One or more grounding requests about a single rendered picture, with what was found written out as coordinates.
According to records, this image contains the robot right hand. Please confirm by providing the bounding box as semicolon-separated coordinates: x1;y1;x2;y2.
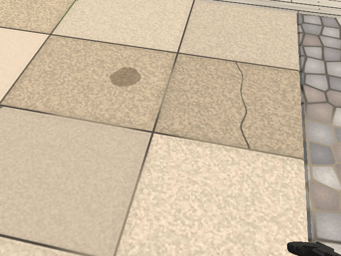
287;242;341;256

